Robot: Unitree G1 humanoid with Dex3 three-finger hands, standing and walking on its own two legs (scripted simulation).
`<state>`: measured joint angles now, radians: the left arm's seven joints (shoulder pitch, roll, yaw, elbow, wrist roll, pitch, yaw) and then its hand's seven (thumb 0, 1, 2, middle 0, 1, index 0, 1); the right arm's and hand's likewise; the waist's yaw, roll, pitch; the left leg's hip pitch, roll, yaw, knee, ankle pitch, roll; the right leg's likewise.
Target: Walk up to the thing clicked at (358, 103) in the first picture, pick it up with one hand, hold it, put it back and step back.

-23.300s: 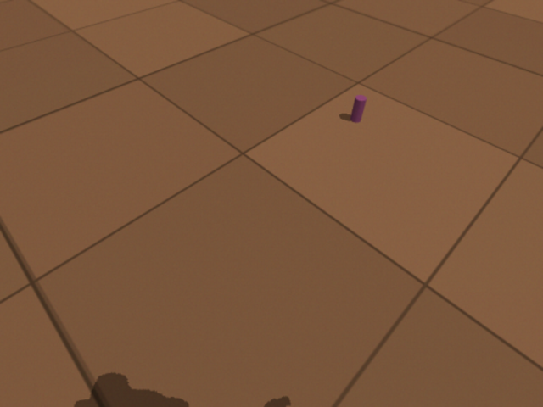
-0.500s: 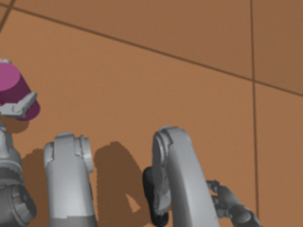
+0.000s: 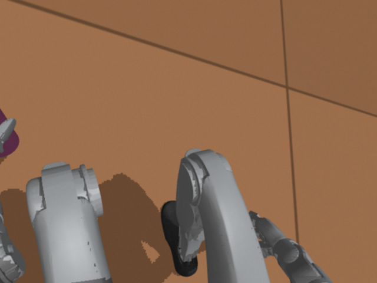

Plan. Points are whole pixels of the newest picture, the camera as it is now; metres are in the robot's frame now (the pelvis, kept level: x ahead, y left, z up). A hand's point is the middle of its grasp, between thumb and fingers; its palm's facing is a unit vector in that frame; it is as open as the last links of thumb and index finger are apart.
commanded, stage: lower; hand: left
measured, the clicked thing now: out of the picture +0.41 +0.31 -0.13
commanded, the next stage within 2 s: loosen in 1.30 s
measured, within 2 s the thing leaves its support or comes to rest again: neither
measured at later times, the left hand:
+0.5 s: hand out of the picture +0.42 +0.32 -0.15, palm faces +0.43 -0.90 +0.00, open 10.0 cm
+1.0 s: hand out of the picture +0.42 +0.32 -0.17, palm faces +0.43 -0.90 +0.00, open 10.0 cm
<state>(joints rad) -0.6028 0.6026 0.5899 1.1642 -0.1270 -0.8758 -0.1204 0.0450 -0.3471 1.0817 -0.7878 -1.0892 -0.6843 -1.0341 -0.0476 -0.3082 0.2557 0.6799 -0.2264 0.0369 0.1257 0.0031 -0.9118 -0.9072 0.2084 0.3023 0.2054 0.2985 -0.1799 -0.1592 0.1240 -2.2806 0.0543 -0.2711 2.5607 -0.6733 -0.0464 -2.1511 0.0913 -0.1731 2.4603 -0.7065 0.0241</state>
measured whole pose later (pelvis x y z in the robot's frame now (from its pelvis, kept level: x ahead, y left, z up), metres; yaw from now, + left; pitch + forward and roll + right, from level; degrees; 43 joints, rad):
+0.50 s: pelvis -0.01 +0.01 -0.01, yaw -3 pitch +16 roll -13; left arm -0.60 0.75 0.62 1.30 -0.14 -0.98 -0.09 0.04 -0.34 1.08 -0.79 -1.09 -0.68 -1.03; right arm -0.13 -0.36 0.39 0.61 -0.30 0.03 0.13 0.00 -0.91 -0.91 0.21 0.30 0.21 0.30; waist -0.22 -0.23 0.23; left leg -2.24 0.05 -0.35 2.62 -0.69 -0.05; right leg -2.10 0.12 -0.23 2.47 -0.69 0.04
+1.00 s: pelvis -0.01 +0.01 -0.01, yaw -4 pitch +12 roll -15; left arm -0.61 0.81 0.61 1.36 -0.13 -1.03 -0.05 0.04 -0.35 1.08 -0.80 -1.07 -0.69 -1.02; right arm -0.16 -0.37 0.47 0.57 -0.33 0.02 0.14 0.00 -0.91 -0.91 0.21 0.30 0.21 0.30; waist -0.23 -0.27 0.28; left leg -2.23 0.05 -0.39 2.65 -0.69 -0.04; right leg -2.06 0.13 -0.25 2.46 -0.68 0.06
